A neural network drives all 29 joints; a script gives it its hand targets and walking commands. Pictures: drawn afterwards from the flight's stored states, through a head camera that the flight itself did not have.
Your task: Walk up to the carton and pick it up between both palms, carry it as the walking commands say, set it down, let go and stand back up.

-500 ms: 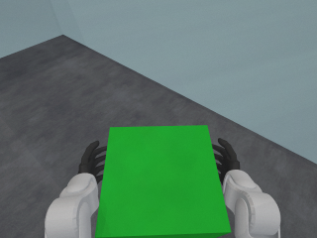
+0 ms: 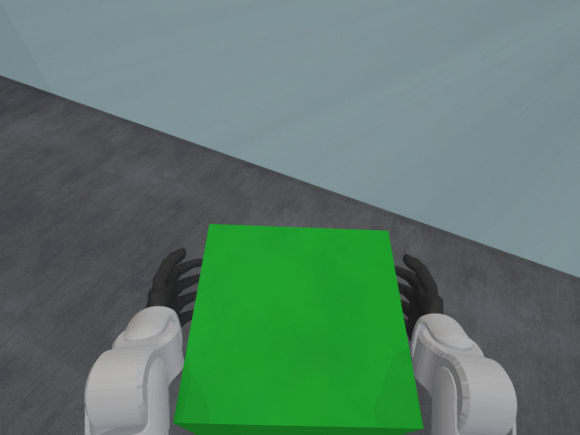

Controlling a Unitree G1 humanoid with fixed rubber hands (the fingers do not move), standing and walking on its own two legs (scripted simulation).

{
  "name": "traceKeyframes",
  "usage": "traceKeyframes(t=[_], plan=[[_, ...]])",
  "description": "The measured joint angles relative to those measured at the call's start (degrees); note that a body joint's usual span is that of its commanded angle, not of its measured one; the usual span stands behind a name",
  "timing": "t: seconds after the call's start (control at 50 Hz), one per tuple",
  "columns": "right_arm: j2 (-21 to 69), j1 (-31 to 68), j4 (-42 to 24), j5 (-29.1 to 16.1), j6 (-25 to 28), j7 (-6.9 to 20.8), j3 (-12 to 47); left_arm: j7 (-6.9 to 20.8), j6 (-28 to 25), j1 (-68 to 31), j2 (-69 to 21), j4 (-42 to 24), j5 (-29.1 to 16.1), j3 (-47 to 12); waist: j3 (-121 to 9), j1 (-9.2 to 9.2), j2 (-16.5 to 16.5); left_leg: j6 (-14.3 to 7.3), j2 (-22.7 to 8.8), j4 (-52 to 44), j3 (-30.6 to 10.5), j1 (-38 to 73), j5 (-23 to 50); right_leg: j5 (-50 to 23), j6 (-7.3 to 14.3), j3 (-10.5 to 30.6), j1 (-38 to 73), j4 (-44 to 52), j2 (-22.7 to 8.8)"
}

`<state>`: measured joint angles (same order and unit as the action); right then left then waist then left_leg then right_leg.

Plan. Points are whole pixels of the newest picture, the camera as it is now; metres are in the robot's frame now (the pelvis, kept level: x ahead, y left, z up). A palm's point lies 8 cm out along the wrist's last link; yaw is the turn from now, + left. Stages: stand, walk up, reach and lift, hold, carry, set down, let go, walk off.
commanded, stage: carry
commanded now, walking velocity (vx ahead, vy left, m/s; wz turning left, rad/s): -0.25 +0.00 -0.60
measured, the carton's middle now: (292, 345) +0.23 +0.01 +0.03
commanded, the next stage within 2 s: none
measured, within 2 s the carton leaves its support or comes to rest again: neither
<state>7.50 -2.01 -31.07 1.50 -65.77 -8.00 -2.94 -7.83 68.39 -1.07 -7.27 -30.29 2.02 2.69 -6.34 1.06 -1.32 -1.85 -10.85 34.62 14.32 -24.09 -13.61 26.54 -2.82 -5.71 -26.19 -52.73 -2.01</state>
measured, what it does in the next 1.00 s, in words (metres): walks backwards, turning right: right foot, then left foot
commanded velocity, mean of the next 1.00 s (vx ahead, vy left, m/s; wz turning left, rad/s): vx -0.25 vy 0.00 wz -0.60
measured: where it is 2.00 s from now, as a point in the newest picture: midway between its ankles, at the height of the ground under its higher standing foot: outside the picture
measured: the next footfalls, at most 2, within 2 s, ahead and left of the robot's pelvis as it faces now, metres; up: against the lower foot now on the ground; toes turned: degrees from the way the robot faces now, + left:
right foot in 0.08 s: -0.03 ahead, -0.15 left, +0.00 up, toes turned -12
left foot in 0.48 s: -0.13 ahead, +0.08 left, +0.00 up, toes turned -9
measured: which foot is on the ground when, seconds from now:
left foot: down 0.00-0.08, up 0.10-0.46, down 0.48-0.86, up 0.88-1.00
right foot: up 0.00-0.06, down 0.08-0.48, up 0.50-0.84, down 0.86-1.00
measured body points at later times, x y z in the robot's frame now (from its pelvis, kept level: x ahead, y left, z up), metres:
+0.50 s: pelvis -0.17 -0.01 -0.01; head -0.17 +0.02 +0.44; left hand +0.10 +0.09 +0.07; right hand +0.04 -0.21 +0.09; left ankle -0.17 +0.09 -0.74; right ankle -0.07 -0.14 -0.73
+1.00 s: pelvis -0.35 +0.02 +0.00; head -0.35 +0.00 +0.44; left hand -0.06 -0.02 +0.07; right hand -0.25 -0.26 +0.06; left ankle -0.25 +0.11 -0.65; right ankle -0.39 -0.09 -0.73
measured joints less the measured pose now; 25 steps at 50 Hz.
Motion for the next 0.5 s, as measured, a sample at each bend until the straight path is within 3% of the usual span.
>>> traceKeyframes(t=[0.08, 0.1, 0.14, 0.16, 0.22, 0.26, 0.36, 0.46, 0.48, 0.5], plan=[[-0.04, 0.28, 0.16, 0.41, -0.2, -0.01, 0.35, 0.04, -0.19, 0.11, -0.03, 0.18, -0.32, 0.42, -0.05, -0.62, -0.53, 1.25, -2.94, 3.74, 3.07, -3.94, 0.78, -6.18, 1.55, -1.38, 8.26, 18.93, 0.13], [-0.1, 0.32, 0.44, 0.29, -0.19, 0.0, -0.15, 0.06, -0.88, 0.3, -0.08, 1.07, -0.22, -0.01, 0.26, -0.65, -1.5, 2.59, -3.65, 6.5, 1.98, -5.78, -2.74, -7.57, 2.13, -1.11, 7.19, 19.08, 0.99], [-0.02, -0.29, 1.17, 0.14, -0.51, 0.0, -0.46, 0.09, -1.53, 1.54, -0.12, 2.2, 0.01, -0.54, 1.05, -1.39, -1.1, 5.11, -0.95, 16.24, -3.03, -9.89, -13.86, -8.54, 3.27, 0.44, 4.45, 16.99, 1.01], [0.02, -0.57, 1.31, 0.07, -0.58, 0.0, -0.33, 0.12, -1.77, 2.38, -0.17, 2.1, 0.08, -0.63, 1.59, -1.93, -0.59, 5.62, 0.73, 21.6, -4.97, -11.6, -15.51, -9.25, 3.61, 1.24, 3.83, 17.03, 0.77], [0.02, -0.59, 0.8, -0.24, -0.31, -0.02, 0.29, 0.23, -2.68, 4.12, -0.36, 0.42, 0.23, -0.56, 2.87, -2.89, 0.32, 5.94, 3.9, 32.48, -8.05, -14.18, -10.85, -12.4, 4.09, 3.16, 2.78, 18.88, 0.82], [-0.02, -0.3, 0.05, -0.4, -0.04, -0.04, 0.62, 0.3, -3.17, 4.55, -0.42, -0.84, 0.21, -0.47, 2.81, -2.89, 0.72, 5.88, 5.41, 33.81, -9.11, -13.61, -8.75, -14.28, 4.33, 4.13, 1.78, 19.78, 1.18], [-0.08, 0.58, -0.86, -0.54, -0.38, -0.06, 0.92, 0.4, -2.88, 4.47, -0.37, -2.57, 0.41, -0.3, 0.88, -1.49, 2.13, 4.76, 9.42, 22.67, -10.34, -6.67, -11.39, -18.98, 4.45, 6.1, -0.98, 22.53, 1.93], [-0.11, 1.01, -0.09, -0.45, -0.84, -0.02, 0.99, 0.42, -1.37, 3.66, -0.29, -2.58, 0.76, 0.05, -0.34, 0.09, 4.36, 3.08, 12.2, 0.46, -9.0, 5.73, -10.75, -24.54, 3.44, 7.98, -3.46, 25.99, 2.96], [-0.09, 1.01, 0.31, -0.4, -0.64, 0.0, 1.11, 0.41, -1.12, 3.33, -0.22, -2.41, 0.77, 0.27, -0.26, 0.02, 5.12, 2.08, 12.34, -3.76, -8.43, 7.46, -8.01, -24.39, 2.76, 8.24, -4.34, 25.34, 2.98], [-0.04, 0.77, 1.05, -0.25, -0.42, 0.02, 1.23, 0.41, -0.9, 3.32, -0.18, -1.84, 0.7, 0.47, -0.09, -0.07, 5.56, 0.73, 12.14, -3.78, -8.03, 6.94, -5.83, -18.73, 1.56, 8.08, -5.83, 21.9, 3.15]])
